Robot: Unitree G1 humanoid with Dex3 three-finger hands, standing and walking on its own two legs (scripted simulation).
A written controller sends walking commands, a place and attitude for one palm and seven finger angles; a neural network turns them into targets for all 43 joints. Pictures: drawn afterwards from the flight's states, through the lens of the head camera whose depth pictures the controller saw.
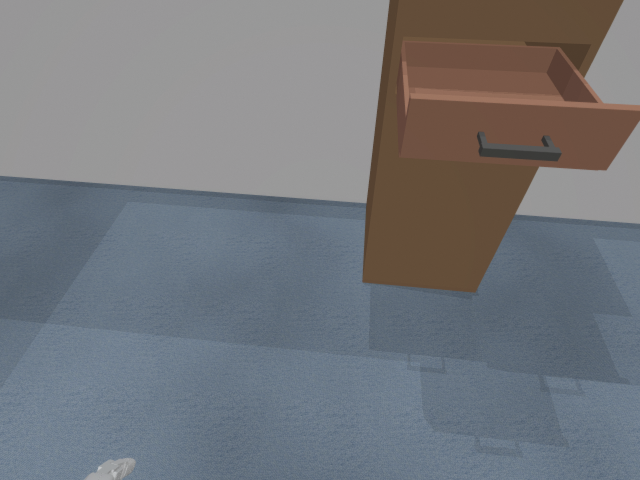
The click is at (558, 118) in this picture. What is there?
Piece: drawer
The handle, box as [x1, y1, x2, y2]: [477, 132, 561, 160]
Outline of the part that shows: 477,138 480,145 478,150 481,156 557,160 561,153 559,148 553,145 549,136 543,136 541,140 544,145 543,147 487,143 483,132 478,132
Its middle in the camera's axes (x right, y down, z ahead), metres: +0.35 -0.16 +0.68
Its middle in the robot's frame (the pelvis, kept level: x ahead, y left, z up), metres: +0.65 -0.31 +0.09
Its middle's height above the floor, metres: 0.86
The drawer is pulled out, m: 0.28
